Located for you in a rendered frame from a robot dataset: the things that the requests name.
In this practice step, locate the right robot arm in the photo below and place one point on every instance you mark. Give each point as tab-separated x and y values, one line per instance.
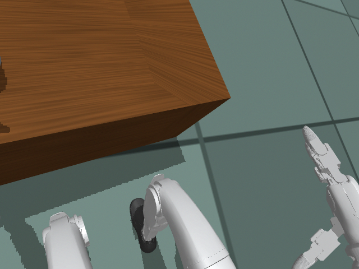
352	250

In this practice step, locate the right robot hand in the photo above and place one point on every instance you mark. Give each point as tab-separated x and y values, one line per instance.
342	195

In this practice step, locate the right robot foot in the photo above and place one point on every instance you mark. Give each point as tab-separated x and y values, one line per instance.
137	217

